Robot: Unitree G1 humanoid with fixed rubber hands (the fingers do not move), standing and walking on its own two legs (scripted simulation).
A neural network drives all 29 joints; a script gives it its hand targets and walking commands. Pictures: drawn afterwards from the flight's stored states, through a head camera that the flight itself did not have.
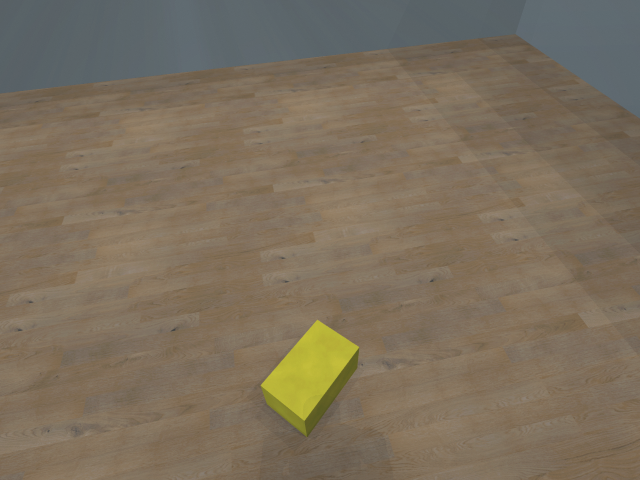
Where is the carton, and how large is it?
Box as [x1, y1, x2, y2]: [260, 320, 358, 436]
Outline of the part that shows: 318,320 311,326 260,385 267,404 306,436 308,435 356,368 358,355 358,347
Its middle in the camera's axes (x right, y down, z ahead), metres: -0.02 +0.42 +1.21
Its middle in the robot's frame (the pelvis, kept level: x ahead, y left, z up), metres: +0.57 +0.05 -0.70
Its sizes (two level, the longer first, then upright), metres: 0.270 0.163 0.149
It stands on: the floor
